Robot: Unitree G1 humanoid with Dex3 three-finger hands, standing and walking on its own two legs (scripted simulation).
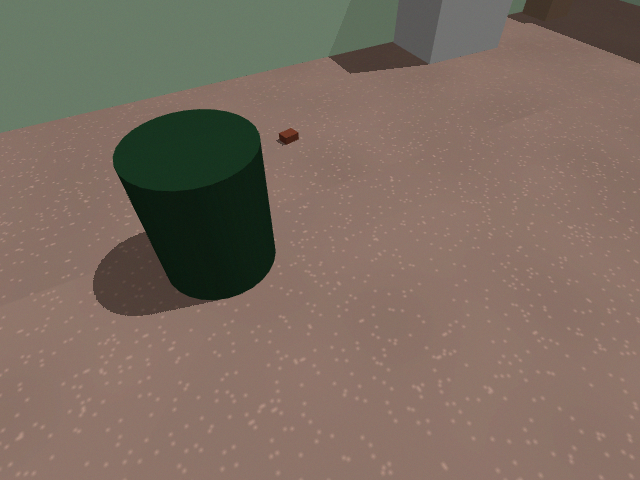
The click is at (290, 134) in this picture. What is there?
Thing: small box
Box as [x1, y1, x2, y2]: [279, 128, 298, 144]
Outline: 291,128 279,133 279,139 286,144 298,138 297,132
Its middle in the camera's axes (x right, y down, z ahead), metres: -0.19 -0.61 +2.24
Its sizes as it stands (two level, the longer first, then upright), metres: 0.090 0.068 0.044
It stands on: the floor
